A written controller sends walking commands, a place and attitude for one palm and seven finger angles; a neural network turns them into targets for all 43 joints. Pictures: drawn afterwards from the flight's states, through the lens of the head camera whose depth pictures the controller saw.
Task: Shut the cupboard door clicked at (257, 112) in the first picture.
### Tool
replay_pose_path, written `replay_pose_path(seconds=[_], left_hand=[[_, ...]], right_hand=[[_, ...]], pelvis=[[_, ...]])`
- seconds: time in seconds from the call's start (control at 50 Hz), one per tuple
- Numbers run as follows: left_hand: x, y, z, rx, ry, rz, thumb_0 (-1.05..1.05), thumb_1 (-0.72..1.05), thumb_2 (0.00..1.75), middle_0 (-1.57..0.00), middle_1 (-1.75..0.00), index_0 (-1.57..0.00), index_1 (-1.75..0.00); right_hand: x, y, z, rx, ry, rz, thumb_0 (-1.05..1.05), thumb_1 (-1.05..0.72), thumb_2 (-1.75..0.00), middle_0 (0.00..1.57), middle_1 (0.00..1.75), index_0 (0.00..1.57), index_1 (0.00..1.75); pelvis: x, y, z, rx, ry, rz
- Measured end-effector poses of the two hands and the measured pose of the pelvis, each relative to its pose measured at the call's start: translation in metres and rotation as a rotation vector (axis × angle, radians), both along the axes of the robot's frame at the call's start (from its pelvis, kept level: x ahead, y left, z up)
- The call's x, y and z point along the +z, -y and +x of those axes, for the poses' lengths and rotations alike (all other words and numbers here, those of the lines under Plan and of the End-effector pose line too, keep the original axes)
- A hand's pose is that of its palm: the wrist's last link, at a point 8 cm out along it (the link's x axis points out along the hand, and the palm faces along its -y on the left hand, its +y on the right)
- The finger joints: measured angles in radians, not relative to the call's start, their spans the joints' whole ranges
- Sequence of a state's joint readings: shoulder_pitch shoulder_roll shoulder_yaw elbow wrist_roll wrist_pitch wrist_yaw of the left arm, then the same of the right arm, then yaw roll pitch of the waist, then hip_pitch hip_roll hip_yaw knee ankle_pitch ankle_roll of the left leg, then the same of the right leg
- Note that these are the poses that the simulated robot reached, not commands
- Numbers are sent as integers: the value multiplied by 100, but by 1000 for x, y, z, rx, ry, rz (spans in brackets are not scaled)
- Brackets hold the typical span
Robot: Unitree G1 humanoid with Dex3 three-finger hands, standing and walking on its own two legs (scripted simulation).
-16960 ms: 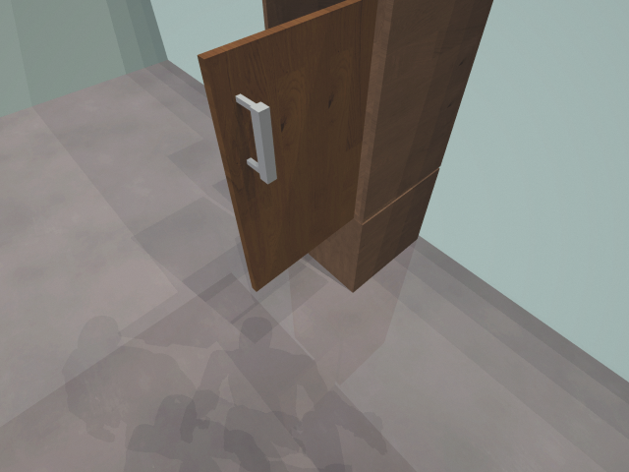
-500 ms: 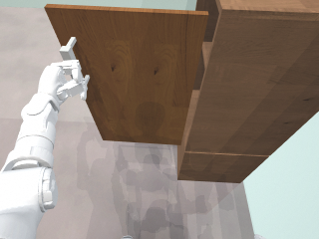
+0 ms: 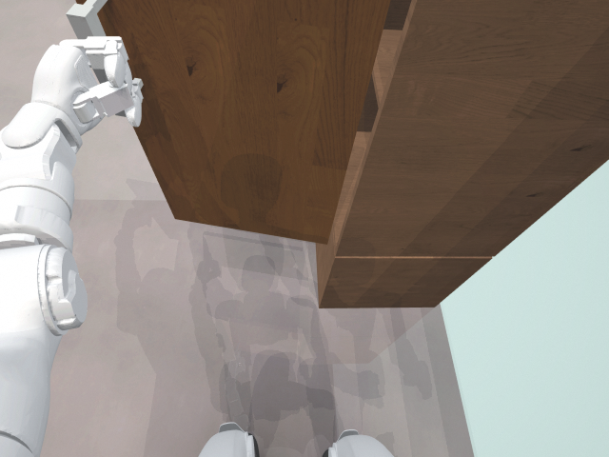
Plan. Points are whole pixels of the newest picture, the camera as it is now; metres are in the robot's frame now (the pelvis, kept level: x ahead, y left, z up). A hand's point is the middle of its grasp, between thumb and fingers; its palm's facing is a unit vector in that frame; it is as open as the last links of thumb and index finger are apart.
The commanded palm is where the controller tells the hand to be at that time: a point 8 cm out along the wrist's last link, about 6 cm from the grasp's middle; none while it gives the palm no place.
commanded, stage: push the door shut along its arc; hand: left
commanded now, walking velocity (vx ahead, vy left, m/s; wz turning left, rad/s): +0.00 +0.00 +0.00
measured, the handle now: (113, 56) +0.60 +0.20 +0.15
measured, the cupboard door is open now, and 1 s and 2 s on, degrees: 80 70 65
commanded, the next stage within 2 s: pull the fist back off the door in 0.84 s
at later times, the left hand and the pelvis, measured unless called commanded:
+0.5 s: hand (180, 58) +0.57 +0.11 +0.16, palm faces -0.35 -0.94 +0.02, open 3.1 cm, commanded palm +0.59 +0.16 +0.15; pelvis +0.01 +0.01 -0.01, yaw -1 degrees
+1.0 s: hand (195, 43) +0.60 +0.09 +0.16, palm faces -0.32 -0.95 +0.06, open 2.9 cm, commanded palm +0.62 +0.11 +0.15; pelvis +0.01 +0.00 -0.02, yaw -2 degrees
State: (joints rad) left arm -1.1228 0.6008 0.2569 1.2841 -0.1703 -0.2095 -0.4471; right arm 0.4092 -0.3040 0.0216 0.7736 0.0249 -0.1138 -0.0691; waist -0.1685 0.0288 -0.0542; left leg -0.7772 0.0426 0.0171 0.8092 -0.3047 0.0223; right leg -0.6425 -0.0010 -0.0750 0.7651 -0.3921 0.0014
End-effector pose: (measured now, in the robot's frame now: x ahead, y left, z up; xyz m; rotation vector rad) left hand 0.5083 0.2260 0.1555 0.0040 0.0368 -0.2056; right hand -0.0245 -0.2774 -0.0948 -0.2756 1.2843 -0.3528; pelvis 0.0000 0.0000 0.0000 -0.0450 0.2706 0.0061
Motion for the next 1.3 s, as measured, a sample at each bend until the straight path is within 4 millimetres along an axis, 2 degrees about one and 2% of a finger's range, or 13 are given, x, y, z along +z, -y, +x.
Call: replay_pose_path(seconds=[0.2, 0.34, 0.56, 0.66, 0.82, 0.96, 1.04, 1.12, 1.22, 1.3], left_hand=[[1, 6, 24, -36, -3, -2, 1, 90, 90, -130, -150, -132, -150], [2, 18, 38, -79, 1, -3, 1, 90, 90, -130, -150, -131, -150], [8, 69, 69, -162, -3, -28, 1, 90, 90, -130, -150, -130, -150], [8, 75, 81, -167, 2, -9, 1, 88, 91, -130, -150, -130, -150], [8, 70, 86, -182, -14, 13, -2, 82, 90, -130, -150, -130, -150], [8, 73, 86, -194, -4, 17, -1, 84, 93, -130, -150, -130, -150], [3, 76, 88, 8, -33, -102, 0, 76, 90, -130, -150, -130, -150], [4, 86, 88, 213, -14, -48, -1, 70, 87, -130, -150, -130, -150], [5, 95, 86, 228, 18, 36, -1, 78, 90, -130, -150, -130, -150], [2, 103, 82, 190, -15, 29, 0, 84, 90, -130, -150, -130, -150]], right_hand=[[-1, -10, -3, -8, -10, -9, 0, -90, -90, 21, 30, 20, 30], [-4, -14, -8, -11, -46, -10, 0, -90, -90, 21, 30, 20, 30], [-5, -16, -19, -62, -53, -18, 0, -90, -90, 21, 30, 20, 30], [-7, -20, -35, -108, -93, -5, 0, -90, -90, 21, 30, 20, 30], [-7, -24, -58, -146, -198, 19, 0, -90, -90, 21, 30, 20, 30], [-4, -14, -59, -128, -223, -7, 0, -90, -90, 21, 30, 20, 30], [-3, -12, -49, -70, -197, 10, 0, -90, -90, 21, 30, 20, 30], [-4, -18, -42, -13, -165, 59, 0, -90, -90, 21, 30, 20, 30], [-6, -29, -46, -50, -150, 113, 0, -90, -90, 21, 30, 20, 30], [-6, -38, -55, -89, -169, 150, 0, -90, -90, 21, 30, 20, 30]], pelvis=[[-6, -8, 1, -7, -43, -9], [-10, -11, 4, -8, -66, -13], [-14, -10, 7, -30, -96, -12], [-17, -8, 9, -47, -111, -8], [-19, -1, 12, -44, -124, -11], [-21, 3, 11, -28, -135, -19], [-21, 3, 9, -14, -148, -30], [-21, 4, 7, -5, -158, -28], [-18, 6, 6, -13, -150, -19], [-11, 6, 10, -24, -131, -10]])
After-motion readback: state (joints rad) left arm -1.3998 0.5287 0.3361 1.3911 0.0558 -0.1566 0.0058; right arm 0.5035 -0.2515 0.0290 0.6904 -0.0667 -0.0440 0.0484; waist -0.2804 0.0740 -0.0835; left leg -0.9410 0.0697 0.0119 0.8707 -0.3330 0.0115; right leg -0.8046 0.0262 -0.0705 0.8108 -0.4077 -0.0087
